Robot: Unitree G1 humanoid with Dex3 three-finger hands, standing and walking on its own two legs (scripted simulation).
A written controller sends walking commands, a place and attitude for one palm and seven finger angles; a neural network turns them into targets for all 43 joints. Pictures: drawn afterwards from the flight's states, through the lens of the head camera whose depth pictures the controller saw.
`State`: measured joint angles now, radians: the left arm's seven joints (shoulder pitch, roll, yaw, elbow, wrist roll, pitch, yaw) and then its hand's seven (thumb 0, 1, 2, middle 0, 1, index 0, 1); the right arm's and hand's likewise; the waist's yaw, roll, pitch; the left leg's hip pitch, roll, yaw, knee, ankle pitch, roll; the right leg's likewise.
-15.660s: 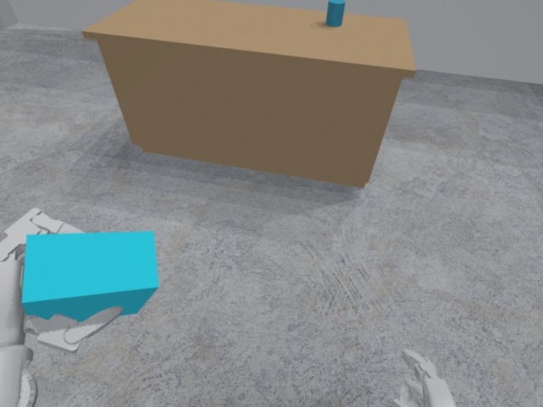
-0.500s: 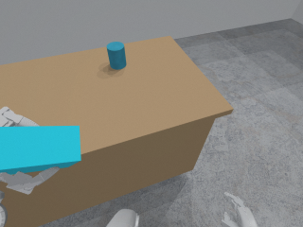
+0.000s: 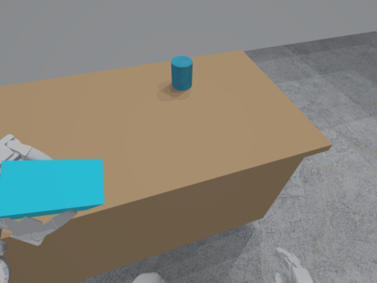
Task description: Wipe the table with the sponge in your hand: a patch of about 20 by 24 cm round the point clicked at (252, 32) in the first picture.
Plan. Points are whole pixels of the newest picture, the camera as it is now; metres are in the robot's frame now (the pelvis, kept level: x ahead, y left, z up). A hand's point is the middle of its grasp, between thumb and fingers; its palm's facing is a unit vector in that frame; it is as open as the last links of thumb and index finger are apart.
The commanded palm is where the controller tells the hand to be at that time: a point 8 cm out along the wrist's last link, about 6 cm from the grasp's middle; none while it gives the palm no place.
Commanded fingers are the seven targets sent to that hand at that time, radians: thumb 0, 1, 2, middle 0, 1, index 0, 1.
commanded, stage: shuffle to correct the standing spot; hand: left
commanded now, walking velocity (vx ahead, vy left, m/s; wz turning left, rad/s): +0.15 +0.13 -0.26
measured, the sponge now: (67, 189) +0.22 +0.21 +0.16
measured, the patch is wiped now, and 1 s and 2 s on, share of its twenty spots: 0.00 0.00 0.00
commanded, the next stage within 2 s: come to a stop and stand still in 0.88 s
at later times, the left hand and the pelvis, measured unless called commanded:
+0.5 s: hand (8, 159) +0.25 +0.32 +0.17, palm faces +0.37 -0.83 -0.40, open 10.4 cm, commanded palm +0.20 +0.35 +0.19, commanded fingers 0.00 0.10 1.30 -1.20 -1.60 -1.20 -1.60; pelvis +0.03 +0.08 +0.01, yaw -3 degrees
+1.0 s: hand (8, 141) +0.29 +0.35 +0.17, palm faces +0.32 -0.87 -0.37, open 10.4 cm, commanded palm +0.24 +0.38 +0.19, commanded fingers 0.00 0.10 1.30 -1.20 -1.60 -1.20 -1.60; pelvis +0.06 +0.11 +0.01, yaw -4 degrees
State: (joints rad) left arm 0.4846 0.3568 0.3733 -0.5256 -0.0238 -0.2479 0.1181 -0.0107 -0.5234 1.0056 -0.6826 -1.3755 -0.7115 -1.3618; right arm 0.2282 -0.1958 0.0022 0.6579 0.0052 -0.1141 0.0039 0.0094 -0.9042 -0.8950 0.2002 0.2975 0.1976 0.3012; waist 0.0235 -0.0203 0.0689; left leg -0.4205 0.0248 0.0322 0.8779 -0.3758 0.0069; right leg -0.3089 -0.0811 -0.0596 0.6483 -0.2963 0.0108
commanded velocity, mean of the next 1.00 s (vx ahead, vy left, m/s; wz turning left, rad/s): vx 0.17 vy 0.00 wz -0.01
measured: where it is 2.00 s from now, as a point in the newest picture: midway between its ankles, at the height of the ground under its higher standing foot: outside the picture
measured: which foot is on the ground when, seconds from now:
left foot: down 0.00-0.30, up 0.32-0.54, down 0.56-1.00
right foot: down 0.00-0.06, up 0.08-0.26, down 0.28-1.00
